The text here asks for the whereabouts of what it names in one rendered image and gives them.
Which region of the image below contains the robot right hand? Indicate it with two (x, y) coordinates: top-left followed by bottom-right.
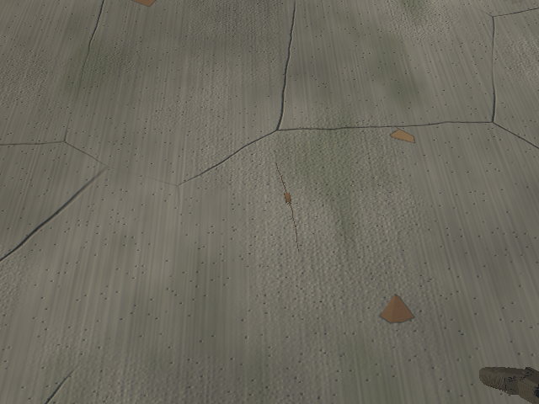
(479, 367), (539, 404)

